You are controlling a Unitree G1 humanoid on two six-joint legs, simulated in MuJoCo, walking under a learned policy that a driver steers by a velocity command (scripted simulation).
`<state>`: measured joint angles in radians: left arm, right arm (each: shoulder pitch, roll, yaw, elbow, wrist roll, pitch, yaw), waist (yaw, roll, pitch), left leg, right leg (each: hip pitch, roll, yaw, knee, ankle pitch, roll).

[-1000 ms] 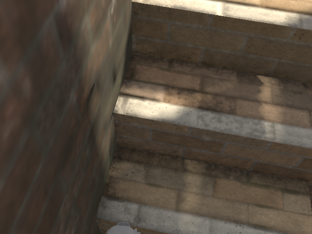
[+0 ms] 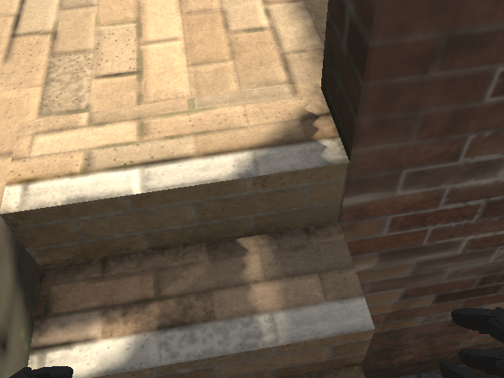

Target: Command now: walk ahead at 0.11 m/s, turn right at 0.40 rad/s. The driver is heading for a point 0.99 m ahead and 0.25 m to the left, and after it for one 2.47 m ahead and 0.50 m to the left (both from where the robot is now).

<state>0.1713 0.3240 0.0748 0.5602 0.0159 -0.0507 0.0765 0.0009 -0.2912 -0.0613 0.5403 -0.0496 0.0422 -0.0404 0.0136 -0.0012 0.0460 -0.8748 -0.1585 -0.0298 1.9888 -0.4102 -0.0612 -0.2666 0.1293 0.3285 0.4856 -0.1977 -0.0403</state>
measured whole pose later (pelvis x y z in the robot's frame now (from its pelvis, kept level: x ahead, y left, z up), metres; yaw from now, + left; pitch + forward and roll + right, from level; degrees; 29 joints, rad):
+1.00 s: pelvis +0.11 +0.05 +0.05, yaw +20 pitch +1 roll +3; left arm 0.43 0.22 0.04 0.74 0.03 0.06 -0.01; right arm 0.03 -0.10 0.00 0.51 -0.05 0.05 -0.13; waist 0.08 -0.06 -0.02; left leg -0.79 0.04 -0.07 1.41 -0.63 0.06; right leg -0.03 -0.05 -0.09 0.35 -0.01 -0.09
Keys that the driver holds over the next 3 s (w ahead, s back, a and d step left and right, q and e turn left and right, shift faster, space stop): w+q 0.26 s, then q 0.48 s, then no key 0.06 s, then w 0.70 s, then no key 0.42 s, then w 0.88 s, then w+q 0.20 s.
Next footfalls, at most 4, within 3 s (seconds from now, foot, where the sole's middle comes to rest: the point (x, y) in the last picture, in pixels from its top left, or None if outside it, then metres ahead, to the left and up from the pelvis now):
0.34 left None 0.14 0.26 -0.58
0.82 right None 0.08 -0.05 -0.56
1.02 right None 0.05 -0.07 -0.78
1.44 left None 0.29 0.12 -0.58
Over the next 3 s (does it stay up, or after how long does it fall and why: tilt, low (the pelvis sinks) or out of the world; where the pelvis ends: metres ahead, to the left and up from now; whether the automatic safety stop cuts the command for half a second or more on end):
stays up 0.43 0.02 0.32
